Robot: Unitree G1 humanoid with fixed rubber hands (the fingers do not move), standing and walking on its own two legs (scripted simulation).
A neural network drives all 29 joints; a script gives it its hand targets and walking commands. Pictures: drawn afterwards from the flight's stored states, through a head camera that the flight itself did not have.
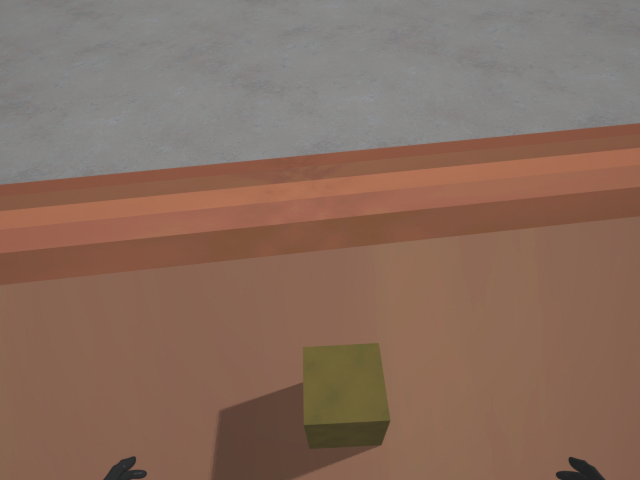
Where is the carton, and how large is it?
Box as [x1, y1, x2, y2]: [303, 343, 389, 448]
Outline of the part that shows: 378,343 303,347 304,427 309,448 381,444 389,422 389,414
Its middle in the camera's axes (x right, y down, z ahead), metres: +0.06 +0.45 +1.10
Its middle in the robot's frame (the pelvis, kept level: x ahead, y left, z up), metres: +0.42 -0.01 -0.66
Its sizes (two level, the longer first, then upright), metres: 0.210 0.200 0.250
